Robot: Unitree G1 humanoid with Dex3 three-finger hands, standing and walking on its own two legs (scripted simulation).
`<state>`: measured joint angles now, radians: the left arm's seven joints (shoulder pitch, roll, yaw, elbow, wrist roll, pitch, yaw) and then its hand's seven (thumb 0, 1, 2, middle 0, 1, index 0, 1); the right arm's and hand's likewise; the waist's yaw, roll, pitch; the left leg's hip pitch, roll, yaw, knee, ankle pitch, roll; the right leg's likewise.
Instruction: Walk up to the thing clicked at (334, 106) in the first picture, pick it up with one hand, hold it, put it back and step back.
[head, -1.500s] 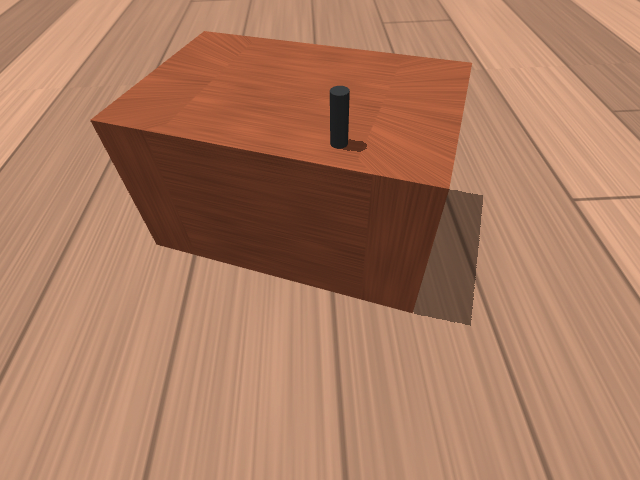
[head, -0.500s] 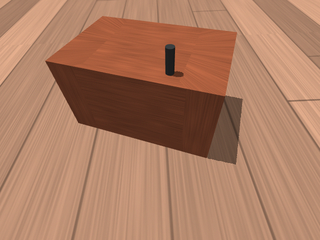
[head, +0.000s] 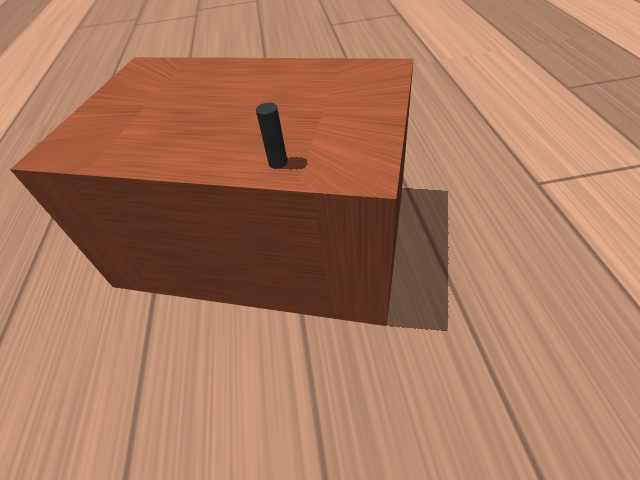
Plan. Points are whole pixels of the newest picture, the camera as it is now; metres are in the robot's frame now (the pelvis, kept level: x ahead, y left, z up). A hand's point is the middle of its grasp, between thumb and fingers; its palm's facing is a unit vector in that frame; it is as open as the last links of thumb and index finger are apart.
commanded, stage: walk up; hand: left
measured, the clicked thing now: (272, 137) +0.87 +0.18 -0.08
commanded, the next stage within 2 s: none
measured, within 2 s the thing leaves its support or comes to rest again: neither
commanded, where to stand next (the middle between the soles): +0.43 +0.08 m, yaw -11 degrees
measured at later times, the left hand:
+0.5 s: hand (150, 378) +0.30 +0.33 -0.13, palm faces -0.17 -0.91 -0.39, open 7.4 cm
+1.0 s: hand (174, 281) +0.47 +0.33 -0.11, palm faces -0.19 -0.86 -0.47, open 7.4 cm
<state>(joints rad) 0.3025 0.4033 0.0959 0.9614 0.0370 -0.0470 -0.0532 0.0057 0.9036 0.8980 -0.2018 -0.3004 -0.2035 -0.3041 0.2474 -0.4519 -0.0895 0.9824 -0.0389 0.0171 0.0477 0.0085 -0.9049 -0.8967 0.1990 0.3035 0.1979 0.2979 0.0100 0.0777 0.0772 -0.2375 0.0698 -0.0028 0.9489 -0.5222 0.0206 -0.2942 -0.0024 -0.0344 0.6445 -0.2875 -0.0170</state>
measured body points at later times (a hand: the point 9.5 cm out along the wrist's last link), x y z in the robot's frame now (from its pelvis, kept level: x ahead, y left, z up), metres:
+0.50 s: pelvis +0.21 +0.06 +0.01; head +0.24 +0.07 +0.46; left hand +0.30 +0.38 -0.11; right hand +0.25 -0.26 -0.09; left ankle +0.25 +0.17 -0.72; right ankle +0.14 -0.08 -0.64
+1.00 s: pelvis +0.36 +0.07 +0.00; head +0.38 +0.03 +0.45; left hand +0.48 +0.38 -0.08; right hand +0.36 -0.25 -0.13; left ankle +0.42 +0.23 -0.68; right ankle +0.38 -0.06 -0.72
